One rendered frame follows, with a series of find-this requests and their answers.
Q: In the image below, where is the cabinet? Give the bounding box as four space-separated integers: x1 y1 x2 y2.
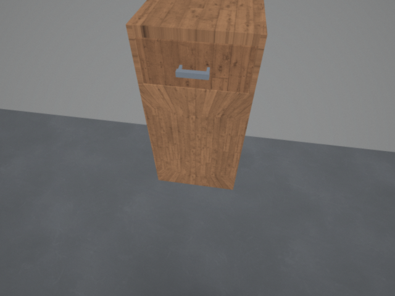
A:
126 0 267 190

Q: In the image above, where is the drawer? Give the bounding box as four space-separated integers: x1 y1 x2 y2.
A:
135 37 257 93

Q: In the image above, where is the handle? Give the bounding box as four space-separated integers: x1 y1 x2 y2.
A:
175 65 210 80

